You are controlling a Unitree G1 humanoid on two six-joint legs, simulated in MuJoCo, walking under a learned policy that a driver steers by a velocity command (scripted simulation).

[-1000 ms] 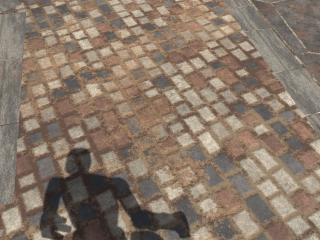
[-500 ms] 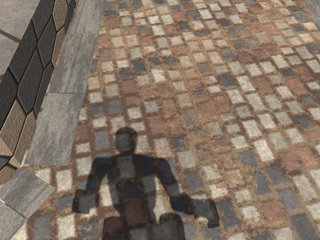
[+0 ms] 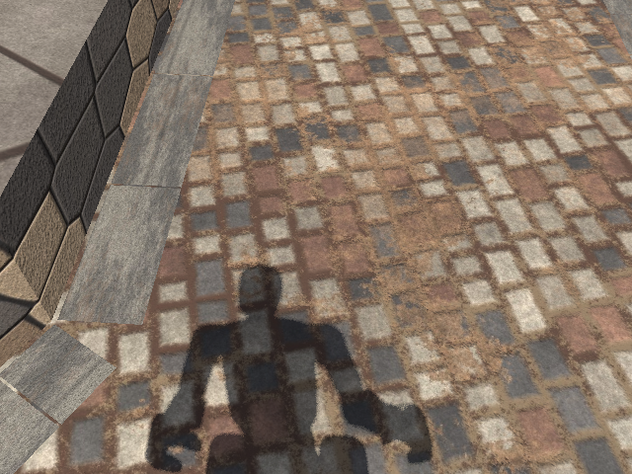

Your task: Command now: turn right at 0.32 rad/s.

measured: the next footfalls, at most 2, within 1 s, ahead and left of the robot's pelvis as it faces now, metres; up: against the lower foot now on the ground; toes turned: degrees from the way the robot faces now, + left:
right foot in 0.22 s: +0.01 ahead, -0.11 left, +0.00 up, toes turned -8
left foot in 0.78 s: +0.07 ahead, +0.06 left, +0.00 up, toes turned -28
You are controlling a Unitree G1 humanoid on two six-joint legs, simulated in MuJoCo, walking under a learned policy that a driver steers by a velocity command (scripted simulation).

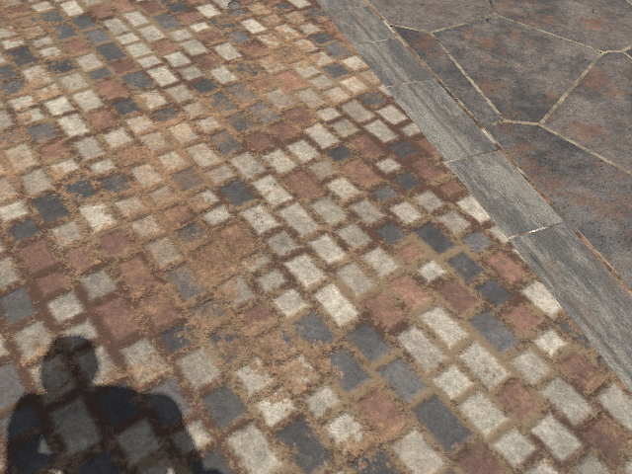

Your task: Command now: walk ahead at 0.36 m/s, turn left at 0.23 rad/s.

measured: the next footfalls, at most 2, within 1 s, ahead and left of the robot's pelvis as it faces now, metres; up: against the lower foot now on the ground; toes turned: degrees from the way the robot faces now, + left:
right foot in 0.20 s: +0.19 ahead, -0.12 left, +0.00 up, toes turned +8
left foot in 0.70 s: +0.44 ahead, +0.13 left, +0.00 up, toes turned +27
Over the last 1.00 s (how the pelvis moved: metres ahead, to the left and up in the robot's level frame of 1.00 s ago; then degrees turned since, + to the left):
0.04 -0.02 0.01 -22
